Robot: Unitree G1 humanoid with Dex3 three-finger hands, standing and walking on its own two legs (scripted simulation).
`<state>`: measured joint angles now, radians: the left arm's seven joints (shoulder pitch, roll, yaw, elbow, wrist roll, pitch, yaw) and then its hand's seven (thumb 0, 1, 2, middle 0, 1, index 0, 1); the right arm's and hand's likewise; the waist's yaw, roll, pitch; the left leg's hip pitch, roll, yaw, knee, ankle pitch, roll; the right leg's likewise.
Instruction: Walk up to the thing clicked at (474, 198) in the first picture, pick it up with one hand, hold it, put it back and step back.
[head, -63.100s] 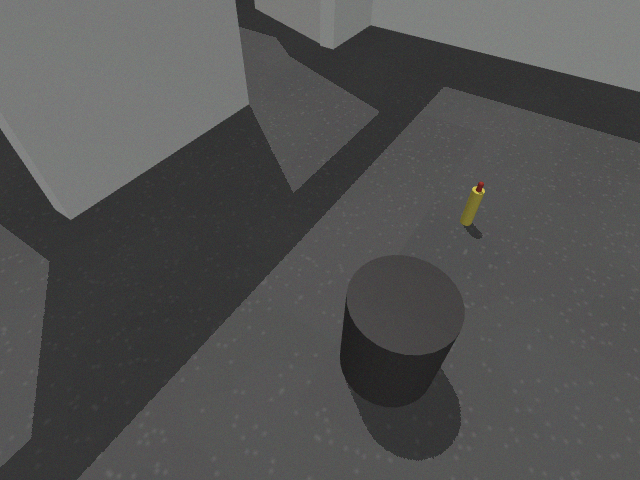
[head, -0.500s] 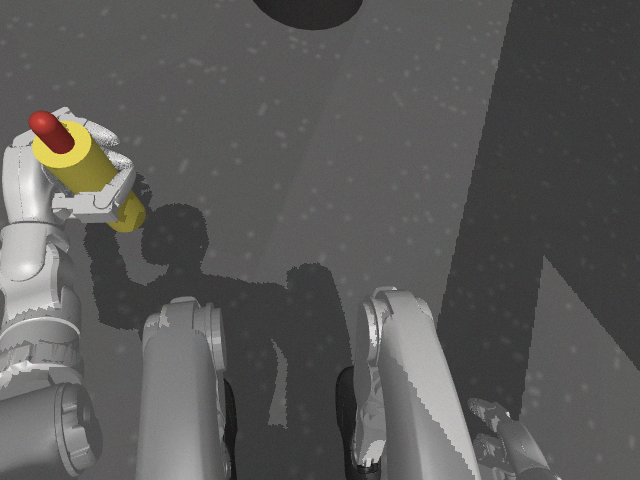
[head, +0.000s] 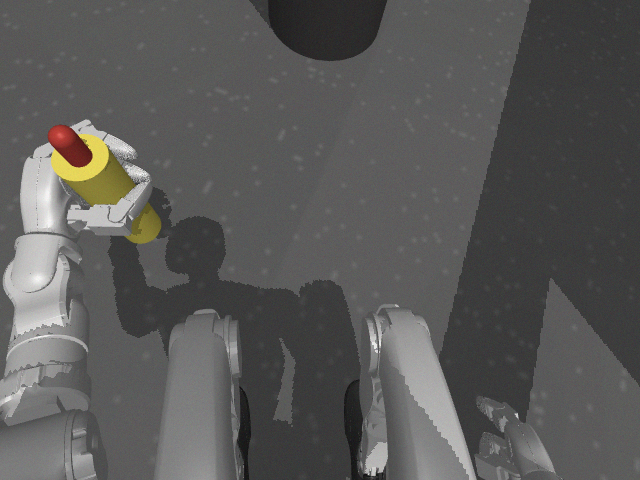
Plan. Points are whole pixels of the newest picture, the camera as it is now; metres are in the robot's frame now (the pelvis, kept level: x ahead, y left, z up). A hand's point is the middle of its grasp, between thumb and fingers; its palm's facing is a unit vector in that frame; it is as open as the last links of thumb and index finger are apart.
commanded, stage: lift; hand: left
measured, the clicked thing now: (109, 190) +0.44 +0.24 -0.01
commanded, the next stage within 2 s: hold in 1.68 s
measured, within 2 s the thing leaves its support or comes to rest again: neither
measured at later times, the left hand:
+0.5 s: hand (30, 132) +0.39 +0.21 +0.17, palm faces +0.07 -1.00 -0.03, open 6.8 cm
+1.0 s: hand out of the picture +0.38 +0.21 +0.28, palm faces +0.08 -1.00 -0.03, open 6.8 cm
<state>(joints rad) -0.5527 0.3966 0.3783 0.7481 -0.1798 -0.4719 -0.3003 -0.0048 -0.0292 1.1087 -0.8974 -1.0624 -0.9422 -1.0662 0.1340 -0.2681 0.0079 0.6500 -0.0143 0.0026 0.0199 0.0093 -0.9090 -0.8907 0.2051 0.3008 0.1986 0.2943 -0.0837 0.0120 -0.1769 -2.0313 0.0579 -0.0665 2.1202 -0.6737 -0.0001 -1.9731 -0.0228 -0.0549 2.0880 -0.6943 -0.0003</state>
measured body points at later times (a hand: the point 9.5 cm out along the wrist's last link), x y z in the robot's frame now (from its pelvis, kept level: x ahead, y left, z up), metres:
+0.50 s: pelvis +0.03 +0.00 +0.14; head +0.17 +0.02 +0.57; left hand +0.39 +0.26 +0.18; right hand +0.20 -0.25 +0.03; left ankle +0.08 +0.13 -0.39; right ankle +0.09 -0.12 -0.39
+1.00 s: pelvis +0.05 +0.01 +0.24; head +0.14 +0.03 +0.69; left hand +0.37 +0.27 +0.29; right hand +0.21 -0.23 +0.14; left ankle +0.08 +0.13 -0.39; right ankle +0.09 -0.12 -0.39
